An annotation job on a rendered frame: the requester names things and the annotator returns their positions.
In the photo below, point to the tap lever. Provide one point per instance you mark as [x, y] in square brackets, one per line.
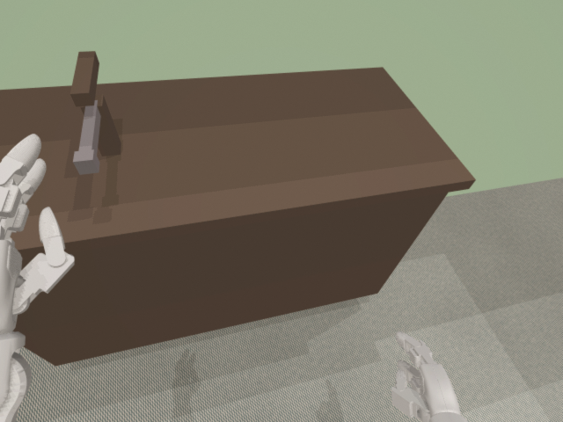
[86, 160]

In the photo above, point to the counter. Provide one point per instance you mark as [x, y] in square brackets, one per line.
[220, 200]

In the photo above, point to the right robot hand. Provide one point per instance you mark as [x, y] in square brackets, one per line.
[431, 392]

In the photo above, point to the left robot hand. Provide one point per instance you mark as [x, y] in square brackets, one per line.
[20, 175]

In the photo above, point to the robot left forearm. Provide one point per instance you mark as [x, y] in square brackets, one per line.
[15, 375]

